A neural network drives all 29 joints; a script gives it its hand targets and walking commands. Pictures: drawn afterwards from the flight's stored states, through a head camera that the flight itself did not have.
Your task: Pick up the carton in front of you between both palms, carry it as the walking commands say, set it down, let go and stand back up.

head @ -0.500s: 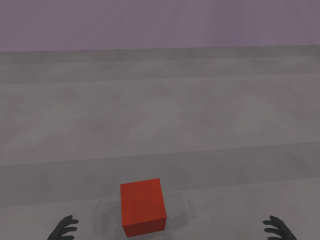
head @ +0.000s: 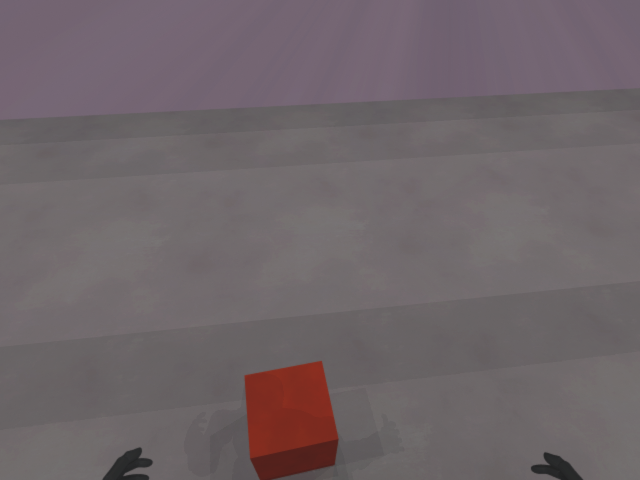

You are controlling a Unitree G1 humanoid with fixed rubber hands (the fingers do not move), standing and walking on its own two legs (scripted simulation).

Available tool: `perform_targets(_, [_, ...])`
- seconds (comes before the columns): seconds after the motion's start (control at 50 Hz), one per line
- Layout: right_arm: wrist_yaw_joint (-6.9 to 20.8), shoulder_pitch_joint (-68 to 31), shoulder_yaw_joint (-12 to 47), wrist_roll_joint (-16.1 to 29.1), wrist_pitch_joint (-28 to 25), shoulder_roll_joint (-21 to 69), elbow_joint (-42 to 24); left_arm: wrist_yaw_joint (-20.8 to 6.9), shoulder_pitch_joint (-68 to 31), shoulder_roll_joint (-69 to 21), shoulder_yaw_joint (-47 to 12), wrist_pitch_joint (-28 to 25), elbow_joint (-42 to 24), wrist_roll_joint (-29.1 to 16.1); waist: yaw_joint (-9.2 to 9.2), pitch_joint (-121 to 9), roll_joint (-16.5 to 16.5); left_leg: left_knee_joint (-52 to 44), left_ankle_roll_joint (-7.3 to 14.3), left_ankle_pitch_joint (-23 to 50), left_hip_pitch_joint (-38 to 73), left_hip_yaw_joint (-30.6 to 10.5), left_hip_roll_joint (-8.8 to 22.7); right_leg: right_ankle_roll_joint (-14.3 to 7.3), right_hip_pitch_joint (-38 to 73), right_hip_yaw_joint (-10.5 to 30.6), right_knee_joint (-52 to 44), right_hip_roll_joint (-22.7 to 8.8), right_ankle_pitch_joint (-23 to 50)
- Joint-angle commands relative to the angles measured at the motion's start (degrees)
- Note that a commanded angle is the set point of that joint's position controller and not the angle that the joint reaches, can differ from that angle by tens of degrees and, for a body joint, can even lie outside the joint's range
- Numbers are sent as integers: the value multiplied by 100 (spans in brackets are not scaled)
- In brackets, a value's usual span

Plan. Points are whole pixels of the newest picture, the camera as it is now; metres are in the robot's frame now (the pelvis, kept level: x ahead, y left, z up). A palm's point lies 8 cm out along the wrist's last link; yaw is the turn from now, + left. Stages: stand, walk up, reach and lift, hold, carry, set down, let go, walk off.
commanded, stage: stand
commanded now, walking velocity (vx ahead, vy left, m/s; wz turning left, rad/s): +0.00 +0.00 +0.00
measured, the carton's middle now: (291, 421) +0.40 +0.10 -0.65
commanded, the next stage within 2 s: none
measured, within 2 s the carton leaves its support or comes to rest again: neither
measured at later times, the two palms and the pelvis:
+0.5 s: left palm out of the picture +0.08 +0.30 -0.10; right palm out of the picture +0.08 -0.31 -0.09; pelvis -0.02 +0.00 +0.00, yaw +0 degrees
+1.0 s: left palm out of the picture +0.07 +0.30 -0.10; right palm out of the picture +0.07 -0.31 -0.09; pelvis -0.02 +0.00 +0.01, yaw +1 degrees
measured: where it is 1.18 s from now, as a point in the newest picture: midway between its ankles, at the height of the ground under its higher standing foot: outside the picture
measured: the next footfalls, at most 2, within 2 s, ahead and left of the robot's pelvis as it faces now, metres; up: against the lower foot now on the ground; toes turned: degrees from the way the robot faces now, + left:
none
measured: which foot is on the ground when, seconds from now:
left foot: down 0.00-1.00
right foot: down 0.00-1.00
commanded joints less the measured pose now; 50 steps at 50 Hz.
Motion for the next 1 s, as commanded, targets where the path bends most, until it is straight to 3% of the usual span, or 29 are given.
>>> perform_targets(0.0, [-16, -218, -190, 9, -73, -967, -220, 19, -149, 829, 186, -82, -239, -6, 3, -241, 166, -333, -19, 1698, 556, -677, 733, -97, -435, 328, -351, -521, 1526])
perform_targets(0.42, [22, -323, -129, 64, -91, -1113, 317, -22, -224, 960, 128, -121, 387, -27, -5, -66, 191, -686, 5, 1152, 533, -782, 789, -146, -401, 402, -705, -574, 1123])
perform_targets(0.98, [27, -422, -67, 108, -97, -1236, 679, -38, -361, 1082, 76, -129, 858, -58, -9, -73, 211, -822, 28, 1284, 608, -855, 830, -162, -267, 352, -864, -626, 1184])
